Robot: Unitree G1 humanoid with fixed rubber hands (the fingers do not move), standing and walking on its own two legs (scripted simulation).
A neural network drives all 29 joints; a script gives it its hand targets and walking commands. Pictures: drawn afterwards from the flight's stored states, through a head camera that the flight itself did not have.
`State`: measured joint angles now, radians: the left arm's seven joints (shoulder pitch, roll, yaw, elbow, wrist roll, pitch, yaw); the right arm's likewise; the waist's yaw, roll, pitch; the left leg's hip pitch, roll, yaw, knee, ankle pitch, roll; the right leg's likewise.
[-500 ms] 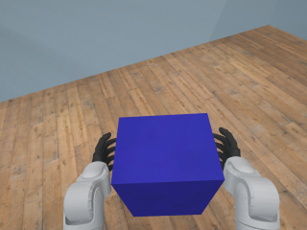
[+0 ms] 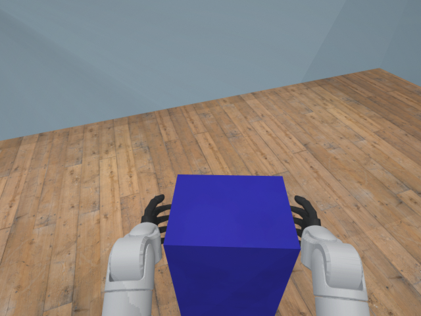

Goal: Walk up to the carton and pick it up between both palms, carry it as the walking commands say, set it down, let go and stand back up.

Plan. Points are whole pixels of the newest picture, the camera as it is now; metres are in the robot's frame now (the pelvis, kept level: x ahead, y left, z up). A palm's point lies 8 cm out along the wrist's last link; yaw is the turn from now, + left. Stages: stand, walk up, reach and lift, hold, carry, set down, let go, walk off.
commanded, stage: carry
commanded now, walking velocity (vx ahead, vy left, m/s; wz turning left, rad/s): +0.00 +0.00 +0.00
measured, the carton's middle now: (228, 251) +0.26 -0.01 -0.01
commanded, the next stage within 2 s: hold in 1.70 s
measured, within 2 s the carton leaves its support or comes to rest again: neither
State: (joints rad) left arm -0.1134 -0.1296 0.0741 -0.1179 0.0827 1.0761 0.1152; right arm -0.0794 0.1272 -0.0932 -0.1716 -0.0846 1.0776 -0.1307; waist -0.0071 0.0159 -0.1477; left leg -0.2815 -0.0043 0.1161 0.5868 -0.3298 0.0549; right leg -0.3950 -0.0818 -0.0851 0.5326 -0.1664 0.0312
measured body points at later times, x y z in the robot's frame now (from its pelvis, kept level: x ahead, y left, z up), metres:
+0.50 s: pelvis +0.01 -0.01 +0.00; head +0.01 -0.02 +0.45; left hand +0.31 +0.14 +0.03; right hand +0.30 -0.15 +0.03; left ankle -0.01 +0.08 -0.73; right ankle +0.08 -0.14 -0.73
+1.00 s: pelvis +0.02 -0.02 +0.00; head +0.02 -0.03 +0.45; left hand +0.32 +0.12 +0.02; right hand +0.32 -0.17 +0.03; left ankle -0.01 +0.08 -0.73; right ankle +0.08 -0.14 -0.73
